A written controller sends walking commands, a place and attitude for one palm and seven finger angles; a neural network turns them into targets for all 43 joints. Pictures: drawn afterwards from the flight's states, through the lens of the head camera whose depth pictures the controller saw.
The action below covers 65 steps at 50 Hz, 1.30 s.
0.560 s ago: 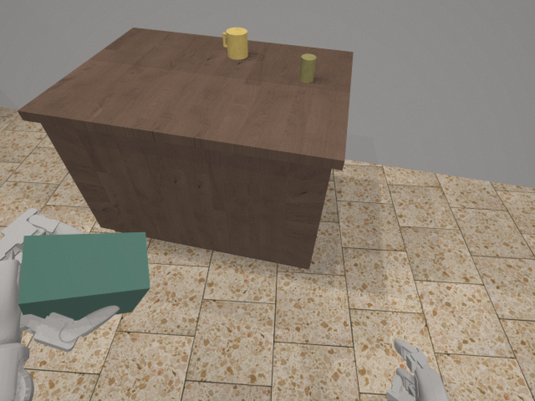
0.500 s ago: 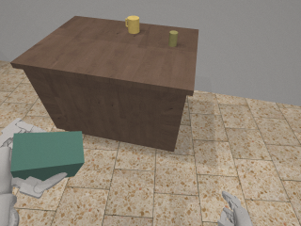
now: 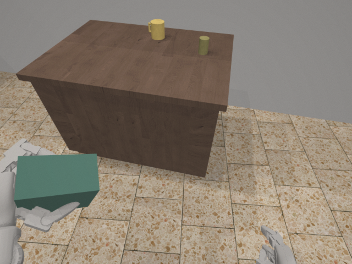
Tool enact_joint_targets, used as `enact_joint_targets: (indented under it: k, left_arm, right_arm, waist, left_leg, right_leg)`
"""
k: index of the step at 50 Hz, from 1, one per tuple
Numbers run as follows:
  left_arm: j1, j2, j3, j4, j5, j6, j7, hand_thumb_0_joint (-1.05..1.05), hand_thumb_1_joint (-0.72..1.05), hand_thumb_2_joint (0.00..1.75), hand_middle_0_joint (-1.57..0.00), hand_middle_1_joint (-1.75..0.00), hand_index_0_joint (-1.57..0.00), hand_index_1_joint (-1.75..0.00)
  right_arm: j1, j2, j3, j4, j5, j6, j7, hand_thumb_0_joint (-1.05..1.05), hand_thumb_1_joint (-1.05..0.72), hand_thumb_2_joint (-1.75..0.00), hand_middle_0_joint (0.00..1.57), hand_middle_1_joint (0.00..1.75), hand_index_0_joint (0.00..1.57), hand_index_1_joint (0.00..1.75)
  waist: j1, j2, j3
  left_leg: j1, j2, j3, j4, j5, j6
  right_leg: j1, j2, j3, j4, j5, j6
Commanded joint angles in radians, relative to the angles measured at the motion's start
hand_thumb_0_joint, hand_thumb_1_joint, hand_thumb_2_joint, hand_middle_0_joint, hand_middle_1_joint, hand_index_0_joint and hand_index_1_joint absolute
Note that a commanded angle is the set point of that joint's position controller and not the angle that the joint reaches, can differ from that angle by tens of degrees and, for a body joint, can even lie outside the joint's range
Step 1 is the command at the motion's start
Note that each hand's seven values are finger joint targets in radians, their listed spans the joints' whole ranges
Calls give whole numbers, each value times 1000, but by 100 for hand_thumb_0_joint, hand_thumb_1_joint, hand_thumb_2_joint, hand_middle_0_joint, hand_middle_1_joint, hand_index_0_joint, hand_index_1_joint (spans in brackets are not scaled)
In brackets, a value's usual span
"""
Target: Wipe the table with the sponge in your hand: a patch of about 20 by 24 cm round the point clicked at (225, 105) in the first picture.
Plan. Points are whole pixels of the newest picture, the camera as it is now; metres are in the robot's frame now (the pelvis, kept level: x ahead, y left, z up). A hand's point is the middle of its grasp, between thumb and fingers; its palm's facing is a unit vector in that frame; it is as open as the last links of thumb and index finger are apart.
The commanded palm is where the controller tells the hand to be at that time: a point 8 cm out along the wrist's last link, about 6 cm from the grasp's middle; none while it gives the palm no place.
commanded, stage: walk around to get in front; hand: left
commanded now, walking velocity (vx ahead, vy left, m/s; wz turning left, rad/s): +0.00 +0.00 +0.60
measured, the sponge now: (69, 184) +0.22 +0.21 +0.14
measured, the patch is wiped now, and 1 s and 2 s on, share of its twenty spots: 0.00 0.00 0.00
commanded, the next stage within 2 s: none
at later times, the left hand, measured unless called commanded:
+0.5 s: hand (23, 209) +0.17 +0.26 +0.15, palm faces +0.49 -0.78 -0.40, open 10.6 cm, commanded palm +0.11 +0.29 +0.17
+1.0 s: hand out of the picture +0.04 +0.26 +0.16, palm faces +0.73 -0.52 -0.44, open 10.6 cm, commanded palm -0.02 +0.27 +0.17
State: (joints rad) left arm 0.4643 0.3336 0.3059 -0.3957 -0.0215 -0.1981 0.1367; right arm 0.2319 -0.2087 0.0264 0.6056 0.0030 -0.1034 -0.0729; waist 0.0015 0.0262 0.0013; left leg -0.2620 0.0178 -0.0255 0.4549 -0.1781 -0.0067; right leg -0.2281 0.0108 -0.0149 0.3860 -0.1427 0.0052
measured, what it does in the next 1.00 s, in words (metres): steps on the spot, turning left: right foot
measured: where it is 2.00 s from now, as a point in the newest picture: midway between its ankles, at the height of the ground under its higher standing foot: outside the picture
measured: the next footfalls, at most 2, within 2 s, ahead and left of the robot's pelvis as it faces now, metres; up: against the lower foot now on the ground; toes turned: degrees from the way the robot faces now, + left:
right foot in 0.96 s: +0.03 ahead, -0.14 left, +0.00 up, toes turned +26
left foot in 1.26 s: -0.10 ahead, +0.06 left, +0.00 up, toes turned +46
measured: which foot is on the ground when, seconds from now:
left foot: down 0.00-0.96, up 0.98-1.00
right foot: down 0.00-0.62, up 0.64-0.94, down 0.96-1.00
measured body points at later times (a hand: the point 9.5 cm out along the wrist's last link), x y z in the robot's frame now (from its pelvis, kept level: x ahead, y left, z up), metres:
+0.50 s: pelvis -0.02 -0.01 -0.02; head +0.00 +0.00 +0.43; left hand +0.14 +0.29 +0.17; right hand +0.18 -0.21 -0.10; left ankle +0.04 +0.12 -0.74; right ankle +0.04 -0.12 -0.74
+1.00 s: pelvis -0.03 -0.05 -0.01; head -0.01 -0.06 +0.44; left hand -0.01 +0.28 +0.18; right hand +0.22 -0.16 -0.11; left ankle -0.01 +0.11 -0.72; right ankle +0.00 -0.15 -0.75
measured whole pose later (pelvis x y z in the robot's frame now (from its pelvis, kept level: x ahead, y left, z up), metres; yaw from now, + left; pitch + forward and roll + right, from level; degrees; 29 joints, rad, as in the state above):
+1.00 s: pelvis -0.03 -0.05 -0.01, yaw +28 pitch +1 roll +0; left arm 0.48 0.38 0.34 -0.50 -0.05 -0.13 0.14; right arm 0.21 -0.18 0.02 0.61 0.00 -0.11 -0.07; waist 0.04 0.04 0.01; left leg -0.49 -0.05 -0.14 0.69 -0.29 -0.03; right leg -0.23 0.02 -0.04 0.53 -0.30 -0.02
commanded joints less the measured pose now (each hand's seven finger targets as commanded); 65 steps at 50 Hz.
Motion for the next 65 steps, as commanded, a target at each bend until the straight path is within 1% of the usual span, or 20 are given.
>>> enact_joint_targets:
  k: [1, 19, 25, 29, 30, 31, 33, 35, 38, 45, 46, 48, 50, 53, 58, 61, 62, 63, 64, 65]
  left_arm:
    - [-73, 182, 121, -255, -11, -69, 28, 0, 10, 130, -120, -160, -120, -160]
    - [-42, 190, 157, -349, -12, -52, 32, 0, 10, 130, -120, -160, -120, -160]
    - [-68, 206, 160, -369, -20, -38, 43, 0, 10, 130, -120, -160, -120, -160]
    - [-57, 215, 178, -384, -19, -14, 34, 0, 10, 130, -120, -160, -120, -160]
    - [-53, 218, 177, -414, -29, -21, 32, 0, 10, 130, -120, -160, -120, -160]
    - [-42, 222, 179, -468, -44, -45, 33, 0, 10, 130, -120, -160, -120, -160]
    - [-47, 234, 190, -453, -9, -72, 16, 0, 10, 130, -120, -160, -120, -160]
    - [-38, 229, 187, -469, -8, -82, 16, 0, 10, 130, -120, -160, -120, -160]
    - [43, 178, 153, -452, -30, -68, 15, 0, 10, 130, -120, -160, -120, -160]
    - [-17, 175, 128, -330, -47, -6, 20, 0, 10, 130, -120, -160, -120, -160]
    - [-39, 182, 129, -315, -41, 0, 20, 0, 10, 130, -120, -160, -120, -160]
    - [-118, 254, 157, -327, -29, 10, 37, 0, 10, 130, -120, -160, -120, -160]
    - [-148, 207, 127, -285, -20, 21, 41, 0, 10, 130, -120, -160, -120, -160]
    - [-125, 220, 140, -275, -6, 1, 32, 0, 10, 130, -120, -160, -120, -160]
    - [-46, 215, 169, -302, -5, -12, 52, 0, 10, 130, -120, -160, -120, -160]
    - [-51, 200, 159, -352, -17, -18, 61, 0, 10, 130, -120, -160, -120, -160]
    - [-44, 200, 148, -372, -27, -23, 61, 0, 10, 130, -120, -160, -120, -160]
    - [-46, 202, 145, -414, -45, -36, 57, 0, 10, 130, -120, -160, -120, -160]
    - [-51, 203, 147, -409, -38, -53, 39, 0, 10, 130, -120, -160, -120, -160]
    - [-48, 239, 182, -425, -9, -60, 29, 0, 10, 130, -120, -160, -120, -160]
  right_arm:
    - [-93, -116, -56, -165, -2, -53, -4, 0, -90, -90, 20, 30, 20, 30]
    - [-93, -115, -56, -174, -4, -58, -20, 0, -90, -90, 20, 30, 20, 30]
    - [-92, -101, -70, -165, -6, -45, -11, 0, -90, -90, 20, 30, 20, 30]
    - [-95, -76, -36, -181, -11, -25, -24, 0, -90, -90, 20, 30, 20, 30]
    - [-90, -92, -42, -187, -10, -27, -30, 0, -90, -90, 20, 30, 20, 30]
    - [-87, -122, -54, -206, -15, -43, -29, 0, -90, -90, 20, 30, 20, 30]
    - [-30, -97, -67, -173, -24, -66, -2, 0, -90, -90, 20, 30, 20, 30]
    - [-48, -106, -76, -150, -19, -91, 7, 0, -90, -90, 20, 30, 20, 30]
    - [-45, -108, -76, -143, -4, -105, 15, 0, -90, -90, 20, 30, 20, 30]
    - [-77, -101, -59, -139, -9, -75, -8, 0, -90, -90, 20, 30, 20, 30]
    - [-84, -91, -57, -137, -6, -66, -8, 0, -90, -90, 20, 30, 20, 30]
    - [-114, -55, -48, -152, -11, -42, -7, 0, -90, -90, 20, 30, 20, 30]
    - [-84, -88, -65, -133, -16, -42, -3, 0, -90, -90, 20, 30, 20, 30]
    - [-132, -63, -43, -159, -6, -31, -22, 0, -90, -90, 20, 30, 20, 30]
    - [-114, -49, -39, -197, -26, -18, -37, 0, -90, -90, 20, 30, 20, 30]
    - [-58, -63, -53, -195, -24, -4, -29, 0, -90, -90, 20, 30, 20, 30]
    - [-47, -76, -62, -202, -19, -3, -28, 0, -90, -90, 20, 30, 20, 30]
    - [-68, -115, -70, -215, -14, -15, -19, 0, -90, -90, 20, 30, 20, 30]
    - [-46, -118, -75, -200, -6, -26, 6, 0, -90, -90, 20, 30, 20, 30]
    - [-47, -112, -72, -181, -15, -37, 12, 0, -90, -90, 20, 30, 20, 30]
  waist:
    - [1, 36, -83]
    - [2, 102, -116]
    - [17, -194, -123]
    - [-19, -98, -72]
    - [-28, 60, -82]
    - [-19, 354, -99]
    - [-23, 292, -106]
    - [-19, 175, -116]
    - [-11, 217, -148]
    - [10, 216, -78]
    - [16, 139, -73]
    - [23, -222, -48]
    - [-2, -229, -71]
    - [1, -185, -23]
    - [32, -208, -83]
    - [-21, -132, -172]
    - [-37, -38, -206]
    - [-27, 207, -197]
    - [-3, 252, -164]
    - [-12, 256, -155]
  left_leg:
    - [-59, 13, -22, -92, -6, 17]
    - [-293, 81, -242, -64, -124, 69]
    - [-237, -9, 37, 552, -249, -17]
    - [-36, 46, 41, 164, -144, -12]
    - [29, 40, -16, -8, 56, 6]
    - [66, 240, -367, -118, 356, 121]
    - [32, 327, -624, -156, 161, 205]
    - [97, 272, -522, -93, 232, 206]
    - [40, 166, -351, -89, 172, 154]
    - [-155, 86, -313, -192, -209, 95]
    - [-196, 53, -271, -99, -253, 68]
    - [-325, -89, -9, 407, -277, -36]
    - [-316, -38, -23, 702, -258, -40]
    - [-244, 4, 52, 605, -248, -55]
    - [-140, -14, 169, 272, -259, -28]
    - [49, -59, 192, -16, -67, -14]
    - [178, 22, 119, -56, 164, 20]
    - [307, 263, -212, -69, 651, 149]
    - [317, 388, -382, -57, 848, 237]
    - [297, 395, -424, -52, 781, 263]
  right_leg:
    - [84, -32, 11, -51, -71, 17]
    - [105, -65, 6, 215, -163, 24]
    - [-31, -420, 199, -90, -303, -145]
    - [-102, -323, -74, 176, 71, -65]
    - [-135, -221, -123, 366, 35, -4]
    - [-259, -65, -114, 625, -339, 75]
    - [-355, -41, 68, 829, -506, 59]
    - [-384, -46, 82, 788, -409, 67]
    - [-229, -6, 23, 608, -349, 72]
    - [82, 50, -28, 123, -304, 36]
    - [122, -12, 18, -31, -240, 5]
    - [68, -406, 417, -218, -251, -148]
    - [19, -398, 290, -116, 7, -145]
    - [32, -324, 31, -24, 380, -112]
    - [129, -333, -15, 71, 567, -104]
    - [113, -301, -69, 285, 613, -35]
    - [25, -251, -115, 454, 471, 21]
    - [-233, -113, -118, 646, -102, 89]
    - [-344, -72, -37, 731, -522, 78]
    - [-425, -95, 15, 764, -528, 84]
